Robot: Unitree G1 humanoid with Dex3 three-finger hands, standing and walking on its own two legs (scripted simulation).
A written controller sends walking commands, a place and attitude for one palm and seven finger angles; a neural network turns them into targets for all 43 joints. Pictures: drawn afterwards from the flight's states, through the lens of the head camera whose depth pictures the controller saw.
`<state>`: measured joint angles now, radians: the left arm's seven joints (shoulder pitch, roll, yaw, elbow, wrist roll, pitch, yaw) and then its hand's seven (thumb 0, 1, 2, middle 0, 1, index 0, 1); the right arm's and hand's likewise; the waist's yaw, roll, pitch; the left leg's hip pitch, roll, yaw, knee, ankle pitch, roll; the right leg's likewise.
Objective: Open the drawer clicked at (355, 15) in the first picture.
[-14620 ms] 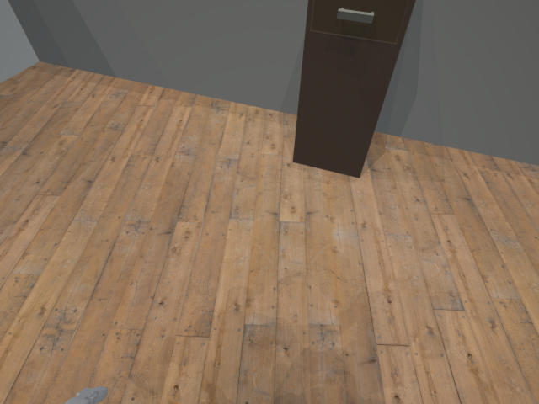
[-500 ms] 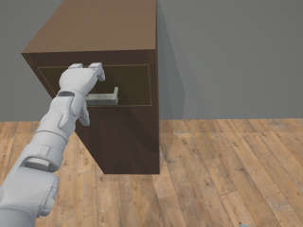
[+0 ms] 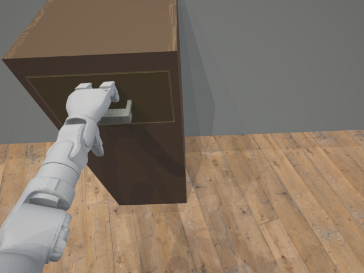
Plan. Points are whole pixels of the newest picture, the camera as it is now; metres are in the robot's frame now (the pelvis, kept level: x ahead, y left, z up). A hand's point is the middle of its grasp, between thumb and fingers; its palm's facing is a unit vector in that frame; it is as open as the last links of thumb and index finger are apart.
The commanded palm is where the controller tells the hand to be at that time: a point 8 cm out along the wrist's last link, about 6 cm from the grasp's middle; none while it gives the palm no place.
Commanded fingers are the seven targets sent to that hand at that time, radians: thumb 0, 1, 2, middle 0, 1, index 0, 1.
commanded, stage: lower the fingers behind the handle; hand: left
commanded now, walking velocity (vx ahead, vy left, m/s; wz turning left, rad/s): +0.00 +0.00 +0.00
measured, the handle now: (106, 110) +0.50 +0.20 +0.05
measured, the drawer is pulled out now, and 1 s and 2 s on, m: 0.00 0.00 0.00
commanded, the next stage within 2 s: close the thumb around the handle in 1.04 s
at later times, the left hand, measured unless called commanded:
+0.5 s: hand (101, 130) +0.44 +0.21 +0.04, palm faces -0.06 -0.04 -1.00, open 13.8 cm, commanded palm +0.43 +0.21 +0.10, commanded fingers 0.00 -0.50 0.30 -0.30 -1.20 -0.30 -1.20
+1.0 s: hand (104, 132) +0.44 +0.20 +0.03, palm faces -0.03 -0.03 -1.00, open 13.8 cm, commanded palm +0.42 +0.21 +0.09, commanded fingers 0.00 -0.50 0.30 -0.30 -1.20 -0.30 -1.20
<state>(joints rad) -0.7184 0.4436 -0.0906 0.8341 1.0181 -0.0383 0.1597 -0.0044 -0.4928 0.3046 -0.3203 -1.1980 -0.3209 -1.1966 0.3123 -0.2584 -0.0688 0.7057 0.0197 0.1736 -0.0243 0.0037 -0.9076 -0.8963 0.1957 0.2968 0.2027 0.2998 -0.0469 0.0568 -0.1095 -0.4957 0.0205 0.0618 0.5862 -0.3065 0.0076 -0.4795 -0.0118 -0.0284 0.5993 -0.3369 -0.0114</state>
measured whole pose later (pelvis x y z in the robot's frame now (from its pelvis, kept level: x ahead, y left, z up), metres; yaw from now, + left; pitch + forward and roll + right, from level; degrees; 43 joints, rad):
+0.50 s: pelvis +0.00 +0.00 -0.01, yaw +0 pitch +14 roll +0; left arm -0.71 0.42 -0.08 0.90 1.05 -0.06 0.23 0.00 -0.49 0.30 -0.32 -1.20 -0.32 -1.20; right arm 0.29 -0.26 -0.07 0.69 0.01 0.15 -0.03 0.00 -0.91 -0.90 0.20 0.30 0.20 0.30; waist -0.06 0.04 -0.12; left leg -0.56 0.02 0.05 0.64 -0.32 0.01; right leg -0.53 -0.01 -0.03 0.64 -0.35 -0.01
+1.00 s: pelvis -0.01 +0.00 -0.01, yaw +0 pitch +14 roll +0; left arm -0.68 0.40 -0.08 0.90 1.07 -0.04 0.27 0.00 -0.49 0.30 -0.31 -1.20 -0.32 -1.20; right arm 0.32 -0.24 -0.08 0.70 0.01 0.16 -0.01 0.00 -0.91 -0.90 0.20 0.30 0.20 0.30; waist -0.06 0.05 -0.13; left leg -0.58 0.03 0.07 0.67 -0.34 0.01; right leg -0.56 -0.01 -0.02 0.67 -0.36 -0.01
